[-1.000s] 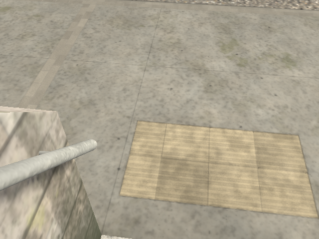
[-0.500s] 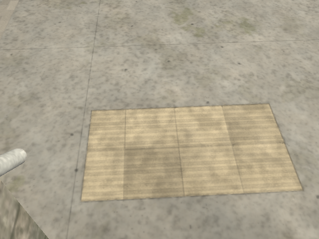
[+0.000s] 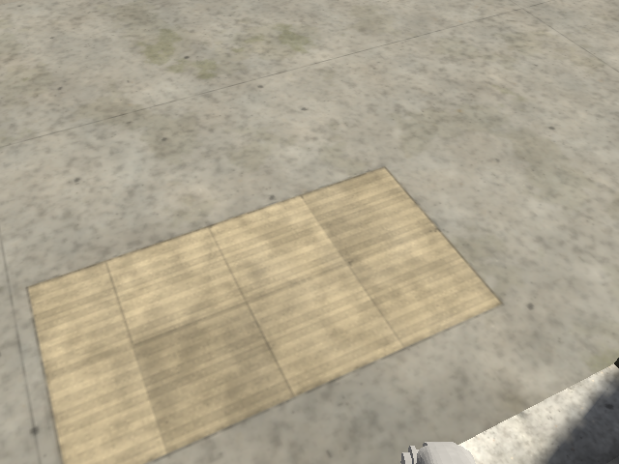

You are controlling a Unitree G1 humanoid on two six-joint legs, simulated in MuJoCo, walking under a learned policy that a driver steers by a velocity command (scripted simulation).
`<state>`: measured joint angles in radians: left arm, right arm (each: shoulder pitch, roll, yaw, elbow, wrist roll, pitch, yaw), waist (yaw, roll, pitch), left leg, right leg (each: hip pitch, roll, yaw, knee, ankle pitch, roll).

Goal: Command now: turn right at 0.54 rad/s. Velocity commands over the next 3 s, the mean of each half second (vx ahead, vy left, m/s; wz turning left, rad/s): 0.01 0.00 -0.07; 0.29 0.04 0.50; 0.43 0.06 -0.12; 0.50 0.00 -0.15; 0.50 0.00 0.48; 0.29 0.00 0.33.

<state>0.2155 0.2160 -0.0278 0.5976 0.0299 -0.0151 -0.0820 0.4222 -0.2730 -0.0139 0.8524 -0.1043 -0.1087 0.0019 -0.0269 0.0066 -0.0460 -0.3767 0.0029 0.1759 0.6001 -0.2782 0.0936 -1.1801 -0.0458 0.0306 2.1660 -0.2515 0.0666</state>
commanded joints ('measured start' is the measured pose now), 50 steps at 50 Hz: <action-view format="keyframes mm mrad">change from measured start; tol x32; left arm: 1 87 -1 -18 -69 19 -11 -2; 14 175 131 -5 62 -57 89 73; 16 -233 15 -96 -103 -17 -45 -55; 36 387 177 10 41 -20 -68 114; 43 -129 188 32 -27 90 -96 32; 50 139 167 94 63 29 98 134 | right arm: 1 123 -109 -24 -17 5 -13 -3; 29 61 -191 -4 -143 62 3 37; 37 -429 -36 38 -244 -10 -6 44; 42 239 -109 -11 24 -48 81 24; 50 -1 -176 -35 -119 221 113 42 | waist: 1 2 73 46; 36 329 -257 38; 46 -374 -61 -205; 50 18 162 69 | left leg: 1 265 340 -366 -142 291 142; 12 43 295 -303 -418 -98 -29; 14 227 273 -141 -244 632 -45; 16 143 194 -173 -374 -30 -83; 31 -69 157 -342 -383 -225 52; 37 -990 81 -445 288 34 -53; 42 143 11 -137 772 612 -113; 47 512 122 -267 -43 138 -37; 49 397 139 -427 222 793 -43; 50 280 254 -759 -4 627 3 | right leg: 1 -306 -90 86 -28 31 4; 10 230 -37 -14 -98 -600 83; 14 624 -17 -32 -711 -579 -143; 30 433 74 -52 -582 -1062 -249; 37 1003 -288 1053 -1263 -1104 -546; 42 -60 -219 161 -1072 -1205 -259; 45 201 -101 -176 -490 -906 -38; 46 393 -113 -91 -345 -359 -102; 50 36 -30 -125 -73 -706 -88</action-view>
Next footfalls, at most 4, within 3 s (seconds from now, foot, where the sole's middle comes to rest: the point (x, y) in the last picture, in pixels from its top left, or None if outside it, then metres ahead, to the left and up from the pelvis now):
0.24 right None -0.01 -0.17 -0.54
0.94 left None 0.05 0.16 -0.76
1.66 right None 0.42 -0.18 -0.98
2.16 left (304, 422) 0.81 0.03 -1.20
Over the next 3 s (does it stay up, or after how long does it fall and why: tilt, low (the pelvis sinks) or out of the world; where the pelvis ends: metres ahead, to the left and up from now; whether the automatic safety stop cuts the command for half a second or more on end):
stays up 1.10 -0.02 -0.43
